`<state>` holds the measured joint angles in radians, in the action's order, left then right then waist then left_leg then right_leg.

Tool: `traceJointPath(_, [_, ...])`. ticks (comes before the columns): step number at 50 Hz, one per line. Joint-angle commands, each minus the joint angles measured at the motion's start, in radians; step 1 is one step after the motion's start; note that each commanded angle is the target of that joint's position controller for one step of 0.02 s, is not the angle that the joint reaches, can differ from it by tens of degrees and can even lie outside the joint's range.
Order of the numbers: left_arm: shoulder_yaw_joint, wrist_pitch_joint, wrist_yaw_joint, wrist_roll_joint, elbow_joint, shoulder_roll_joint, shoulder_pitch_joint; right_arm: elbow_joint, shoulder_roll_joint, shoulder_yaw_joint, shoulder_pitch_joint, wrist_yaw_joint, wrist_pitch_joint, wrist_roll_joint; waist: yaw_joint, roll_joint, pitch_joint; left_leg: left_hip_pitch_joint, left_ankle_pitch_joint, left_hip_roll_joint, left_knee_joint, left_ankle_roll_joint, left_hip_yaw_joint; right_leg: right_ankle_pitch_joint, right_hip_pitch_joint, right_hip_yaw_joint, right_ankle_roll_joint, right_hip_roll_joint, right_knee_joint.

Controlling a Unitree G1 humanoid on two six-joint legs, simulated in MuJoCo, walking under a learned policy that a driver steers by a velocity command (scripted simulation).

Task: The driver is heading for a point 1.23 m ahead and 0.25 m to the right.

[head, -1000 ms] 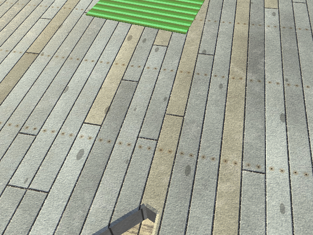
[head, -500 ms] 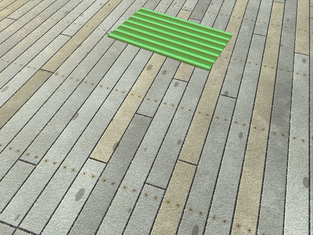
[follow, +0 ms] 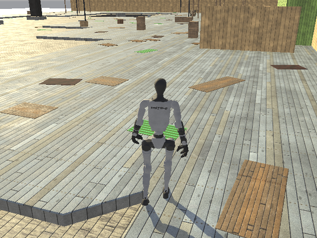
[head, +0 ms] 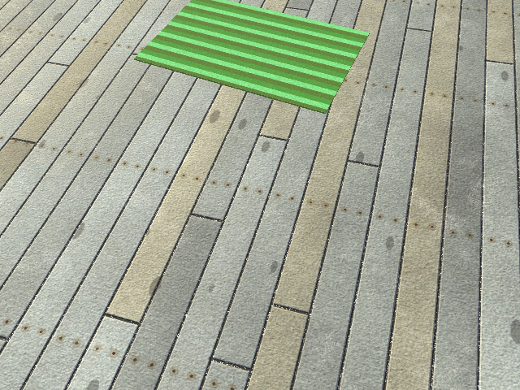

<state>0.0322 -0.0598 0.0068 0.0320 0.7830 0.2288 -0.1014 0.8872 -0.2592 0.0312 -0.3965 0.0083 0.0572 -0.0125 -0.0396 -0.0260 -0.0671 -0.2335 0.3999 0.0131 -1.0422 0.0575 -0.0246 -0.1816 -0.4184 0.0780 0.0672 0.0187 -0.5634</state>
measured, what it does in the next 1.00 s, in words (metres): walks ahead: left foot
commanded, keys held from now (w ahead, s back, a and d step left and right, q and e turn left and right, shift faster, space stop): w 0.52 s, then w+e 0.48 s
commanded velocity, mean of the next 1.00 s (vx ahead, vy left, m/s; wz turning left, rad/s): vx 0.50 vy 0.00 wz -0.16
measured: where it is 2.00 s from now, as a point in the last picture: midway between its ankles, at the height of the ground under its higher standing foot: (334, 194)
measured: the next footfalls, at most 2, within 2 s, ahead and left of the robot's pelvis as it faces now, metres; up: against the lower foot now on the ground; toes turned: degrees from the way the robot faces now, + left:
left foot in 0.50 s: +0.43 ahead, +0.09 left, +0.00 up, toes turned +3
right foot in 1.04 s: +0.69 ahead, -0.11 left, +0.00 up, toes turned -19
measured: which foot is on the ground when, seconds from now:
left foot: up 0.00-0.48, down 0.50-1.00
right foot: down 0.00-0.52, up 0.54-1.00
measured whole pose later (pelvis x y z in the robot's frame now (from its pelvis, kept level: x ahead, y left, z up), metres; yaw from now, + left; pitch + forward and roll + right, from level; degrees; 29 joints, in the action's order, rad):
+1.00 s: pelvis +0.53 -0.01 +0.00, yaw -13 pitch +1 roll +1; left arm 0.04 -0.02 0.05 0.03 0.82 0.20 -0.03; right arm 1.00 -0.19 0.04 -0.42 -0.03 0.09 -0.02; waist -0.04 0.01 -0.06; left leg 0.13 0.40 0.01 -0.27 0.01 0.28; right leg -0.13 -0.53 0.13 0.14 -0.01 -0.61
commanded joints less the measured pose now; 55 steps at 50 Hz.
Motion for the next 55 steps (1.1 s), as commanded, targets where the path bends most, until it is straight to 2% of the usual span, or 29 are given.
traceJointPath(1, [0.028, -0.012, -0.010, -0.020, 0.021, 0.100, -0.165, -0.069, -0.074, 0.015, -0.026, 0.010, 0.002, -0.018, 0.041, 0.141, 0.103, -0.310, -0.061, -0.072, -0.051, 0.000, -0.012, 0.056, 0.332, -0.352, 0.125, -0.262, 0.340])
traceJointPath(3, [0.027, -0.035, -0.004, -0.012, 0.025, 0.107, -0.167, -0.053, -0.062, 0.014, -0.043, 0.016, -0.024, -0.032, 0.025, 0.120, 0.093, -0.238, -0.114, -0.051, -0.075, -0.004, 0.029, 0.116, 0.229, -0.267, 0.147, -0.218, 0.397])
traceJointPath(6, [0.039, -0.048, 0.004, -0.018, 0.073, 0.128, -0.239, -0.083, -0.047, 0.013, 0.052, 0.017, -0.041, -0.025, 0.020, 0.098, 0.021, -0.380, -0.177, -0.083, -0.072, -0.002, 0.047, 0.035, 0.231, -0.253, 0.183, -0.213, 0.480])
traceJointPath(7, [0.033, -0.040, 0.004, -0.023, 0.088, 0.100, -0.254, -0.093, -0.056, 0.014, 0.083, 0.021, -0.044, -0.028, 0.015, 0.072, 0.003, -0.425, -0.215, -0.105, -0.026, -0.004, 0.027, -0.015, 0.251, -0.251, 0.173, -0.203, 0.493])
traceJointPath(9, [0.023, -0.029, 0.000, -0.022, 0.099, 0.072, -0.268, -0.115, -0.038, 0.007, 0.158, 0.030, -0.041, -0.027, 0.022, 0.044, -0.016, -0.438, -0.290, -0.120, 0.116, -0.028, 0.025, -0.005, 0.252, -0.212, 0.164, -0.194, 0.501])
traceJointPath(10, [0.023, -0.026, -0.001, -0.022, 0.104, 0.080, -0.271, -0.126, -0.028, 0.002, 0.201, 0.034, -0.039, -0.024, 0.031, 0.048, -0.026, -0.410, -0.328, -0.105, 0.199, -0.041, 0.045, 0.014, 0.237, -0.184, 0.154, -0.172, 0.501])
traceJointPath(12, [0.026, -0.035, -0.003, -0.021, 0.126, 0.109, -0.323, -0.142, -0.039, 0.003, 0.270, 0.032, -0.028, -0.025, 0.056, 0.051, -0.017, -0.430, -0.387, -0.111, 0.241, -0.044, 0.035, 0.113, 0.306, -0.197, 0.163, -0.221, 0.496])
traceJointPath(14, [0.029, -0.037, -0.005, -0.023, 0.145, 0.122, -0.359, -0.160, -0.043, 0.001, 0.324, 0.029, -0.023, -0.021, 0.073, 0.035, -0.028, -0.448, -0.426, -0.104, 0.317, -0.039, 0.045, 0.170, 0.367, -0.177, 0.156, -0.220, 0.485])
traceJointPath(19, [0.025, -0.025, -0.018, -0.008, 0.208, 0.108, -0.464, -0.197, -0.035, 0.001, 0.451, 0.028, -0.012, -0.021, 0.123, 0.059, -0.053, -0.486, -0.347, -0.070, 0.414, -0.008, 0.088, 0.394, 0.543, -0.159, 0.143, -0.238, 0.400])
traceJointPath(22, [0.028, -0.023, -0.028, -0.005, 0.220, 0.131, -0.437, -0.194, -0.031, 0.005, 0.424, 0.022, -0.002, -0.014, 0.092, 0.077, -0.037, -0.354, -0.249, -0.021, 0.484, 0.030, 0.120, 0.636, 0.553, -0.133, 0.122, -0.236, 0.304])
traceJointPath(24, [0.029, -0.023, -0.025, -0.010, 0.228, 0.147, -0.409, -0.127, -0.056, 0.025, 0.222, 0.005, 0.011, -0.017, -0.005, 0.078, 0.082, -0.050, -0.242, 0.046, 0.558, 0.075, 0.152, 0.880, 0.503, -0.089, 0.087, -0.203, 0.061])
traceJointPath(25, [0.025, -0.026, -0.024, -0.020, 0.217, 0.142, -0.384, -0.069, -0.102, 0.044, 0.033, -0.008, 0.022, -0.034, -0.086, 0.064, 0.185, 0.227, -0.266, -0.019, 0.572, 0.118, 0.077, 0.729, 0.343, -0.065, 0.064, -0.170, -0.149])
traceJointPath(26, [0.002, -0.031, -0.015, -0.050, 0.170, 0.058, -0.412, -0.047, -0.208, 0.074, -0.117, -0.021, 0.024, -0.062, -0.107, -0.095, 0.336, 0.540, -0.150, -0.320, 0.600, 0.215, -0.317, 0.267, 0.025, -0.002, 0.022, -0.062, -0.509])
traceJointPath(27, [0.016, -0.030, -0.015, -0.050, 0.181, 0.080, -0.453, -0.045, -0.213, 0.077, -0.110, -0.012, 0.011, -0.035, -0.083, -0.154, 0.405, 0.590, -0.227, -0.475, 0.724, 0.303, -0.664, -0.354, -0.158, -0.071, 0.019, 0.066, -0.744])
traceJointPath(28, [0.032, -0.024, -0.019, -0.031, 0.163, 0.125, -0.349, -0.047, -0.168, 0.069, -0.015, -0.008, 0.007, -0.012, -0.051, -0.029, 0.236, 0.450, -0.216, -0.418, 0.735, 0.265, -0.506, -0.271, -0.226, -0.140, 0.030, -0.009, -0.788])
traceJointPath(29, [0.026, -0.028, -0.013, -0.029, 0.145, 0.098, -0.297, -0.055, -0.109, 0.053, 0.063, -0.003, 0.013, -0.008, -0.023, -0.001, 0.132, 0.305, -0.245, -0.381, 0.777, 0.229, -0.372, -0.192, -0.218, -0.143, 0.033, -0.046, -0.738])
traceJointPath(30, [0.026, -0.022, -0.010, -0.029, 0.150, 0.076, -0.287, -0.052, -0.065, 0.042, 0.103, -0.001, 0.022, -0.014, 0.009, 0.011, 0.075, 0.208, -0.281, -0.331, 0.817, 0.178, -0.268, -0.148, -0.181, -0.140, 0.034, -0.077, -0.678])
traceJointPath(31, [0.027, -0.007, -0.003, -0.013, 0.153, 0.068, -0.294, -0.043, -0.031, 0.032, 0.123, -0.003, 0.028, -0.009, 0.039, -0.003, 0.043, 0.118, -0.264, -0.284, 0.859, 0.131, -0.183, -0.121, -0.134, -0.140, 0.027, -0.095, -0.631])
traceJointPath(32, [0.025, 0.010, 0.005, -0.005, 0.167, 0.048, -0.329, -0.035, -0.029, 0.029, 0.126, -0.006, 0.036, -0.008, 0.058, -0.049, 0.036, 0.065, -0.284, -0.279, 0.884, 0.129, -0.145, -0.108, -0.090, -0.136, 0.016, -0.099, -0.605])
traceJointPath(36, [0.029, 0.036, 0.024, -0.004, 0.124, 0.036, -0.219, 0.004, -0.051, 0.036, 0.061, -0.007, 0.065, -0.004, 0.066, -0.024, -0.002, 0.082, -0.429, -0.251, 0.933, 0.117, 0.003, 0.011, -0.197, -0.113, -0.005, -0.114, -0.548])
traceJointPath(40, [0.020, 0.028, 0.036, -0.008, 0.062, 0.017, -0.060, 0.026, -0.033, 0.030, 0.026, -0.010, 0.065, -0.004, 0.044, -0.040, -0.026, 0.106, -0.529, -0.202, 0.932, 0.085, 0.134, 0.165, -0.223, -0.060, -0.011, -0.106, -0.327])
traceJointPath(45, [0.008, 0.028, 0.044, -0.003, -0.002, 0.014, 0.093, 0.071, -0.061, 0.036, -0.064, -0.032, 0.057, -0.007, 0.005, -0.025, -0.049, 0.256, -0.656, -0.254, 0.901, 0.078, 0.192, 0.184, -0.203, 0.026, 0.024, -0.079, -0.100])
traceJointPath(48, [0.020, 0.032, 0.040, 0.001, -0.008, 0.037, 0.074, 0.082, -0.080, 0.040, -0.058, -0.045, 0.039, -0.010, 0.031, -0.052, -0.017, 0.356, -0.976, -0.276, 0.766, 0.063, 0.242, 0.057, -0.135, 0.069, 0.074, -0.022, -0.057])
traceJointPath(50, [0.036, 0.033, 0.034, 0.003, 0.020, 0.061, -0.038, 0.082, -0.111, 0.049, -0.044, -0.051, 0.023, -0.014, 0.082, -0.077, 0.054, 0.375, -1.185, -0.280, 0.556, 0.056, 0.268, -0.049, 0.001, 0.096, 0.120, 0.047, -0.038])
traceJointPath(51, [0.051, 0.027, 0.030, 0.008, 0.052, 0.085, -0.145, 0.075, -0.125, 0.052, -0.036, -0.049, 0.013, -0.012, 0.126, -0.068, 0.116, 0.330, -1.142, -0.272, 0.377, 0.047, 0.277, -0.053, 0.142, 0.088, 0.147, 0.078, 0.019])
traceJointPath(52, [0.078, 0.021, 0.019, 0.022, 0.094, 0.148, -0.302, 0.052, -0.126, 0.052, -0.014, -0.044, 0.011, -0.008, 0.202, -0.009, 0.199, 0.152, -0.919, -0.252, 0.106, 0.018, 0.283, -0.074, 0.383, -0.039, 0.199, 0.013, 0.087])
traceJointPath(53, [0.109, 0.023, 0.005, 0.028, 0.082, 0.268, -0.330, -0.017, -0.014, 0.029, -0.058, -0.022, 0.018, 0.010, 0.148, 0.230, 0.305, -0.289, -0.101, -0.088, -0.290, -0.039, 0.271, -0.076, 0.724, -0.542, 0.351, -0.309, 0.118])
traceJointPath(54, [0.109, 0.039, 0.002, -0.006, 0.069, 0.270, -0.332, -0.055, -0.085, 0.044, 0.052, -0.014, 0.030, 0.004, 0.169, 0.145, 0.352, -0.464, 0.132, 0.023, -0.441, -0.051, 0.050, -0.063, 0.754, -0.844, 0.401, -0.377, 0.273])
traceJointPath(55, [0.102, 0.044, -0.008, -0.018, 0.077, 0.247, -0.266, -0.085, -0.082, 0.040, 0.150, -0.008, 0.043, 0.005, 0.146, 0.073, 0.193, -0.542, 0.014, -0.058, -0.403, -0.040, -0.007, 0.007, 0.641, -0.648, 0.354, -0.345, 0.292])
